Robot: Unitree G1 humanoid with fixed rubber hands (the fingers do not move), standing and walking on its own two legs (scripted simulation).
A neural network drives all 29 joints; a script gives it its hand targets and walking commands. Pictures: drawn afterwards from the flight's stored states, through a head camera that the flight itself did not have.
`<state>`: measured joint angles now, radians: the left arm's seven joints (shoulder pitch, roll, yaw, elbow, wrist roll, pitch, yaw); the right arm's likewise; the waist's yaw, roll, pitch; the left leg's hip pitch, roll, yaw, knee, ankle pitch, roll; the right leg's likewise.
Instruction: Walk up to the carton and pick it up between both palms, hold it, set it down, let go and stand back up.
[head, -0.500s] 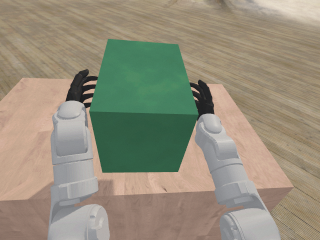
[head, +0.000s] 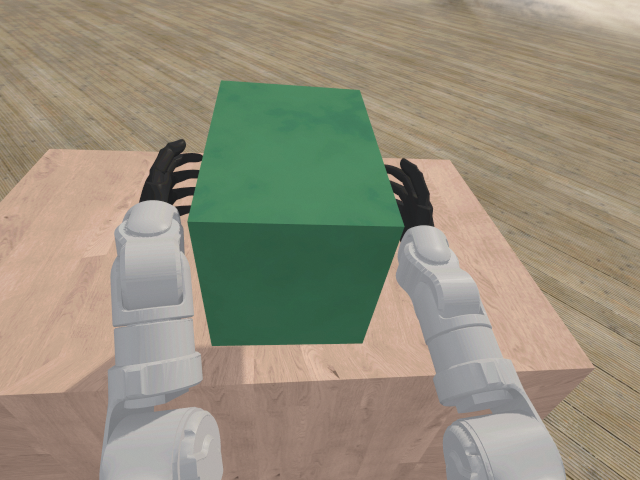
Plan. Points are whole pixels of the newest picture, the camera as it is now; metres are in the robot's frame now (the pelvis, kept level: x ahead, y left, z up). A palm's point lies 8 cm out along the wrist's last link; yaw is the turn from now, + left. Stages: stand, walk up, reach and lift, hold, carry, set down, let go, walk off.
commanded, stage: hold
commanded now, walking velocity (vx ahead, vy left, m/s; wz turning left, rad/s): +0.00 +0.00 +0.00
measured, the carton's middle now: (290, 209) +0.44 +0.01 +0.15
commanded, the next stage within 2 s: none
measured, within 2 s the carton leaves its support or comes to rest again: neither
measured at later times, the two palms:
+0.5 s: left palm (150, 210) +0.36 +0.17 +0.21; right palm (407, 218) +0.36 -0.13 +0.20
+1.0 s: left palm (156, 203) +0.36 +0.16 +0.22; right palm (410, 212) +0.37 -0.13 +0.20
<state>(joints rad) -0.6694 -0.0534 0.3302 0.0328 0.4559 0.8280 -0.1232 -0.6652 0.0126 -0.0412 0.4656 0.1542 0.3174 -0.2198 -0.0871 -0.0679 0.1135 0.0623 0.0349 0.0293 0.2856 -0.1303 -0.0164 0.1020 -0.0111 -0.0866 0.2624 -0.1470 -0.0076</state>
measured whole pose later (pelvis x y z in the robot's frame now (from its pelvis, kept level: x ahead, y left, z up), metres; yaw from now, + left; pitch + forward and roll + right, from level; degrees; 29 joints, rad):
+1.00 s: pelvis +0.00 +0.00 +0.00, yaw +1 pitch -12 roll -1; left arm -0.72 -0.03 0.36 0.13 0.44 0.78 -0.12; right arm -0.74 0.02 -0.07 0.57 0.13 0.28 -0.22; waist -0.09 -0.07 0.10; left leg 0.04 0.04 0.01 0.29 -0.12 -0.02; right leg 0.09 -0.01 -0.10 0.25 -0.14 -0.01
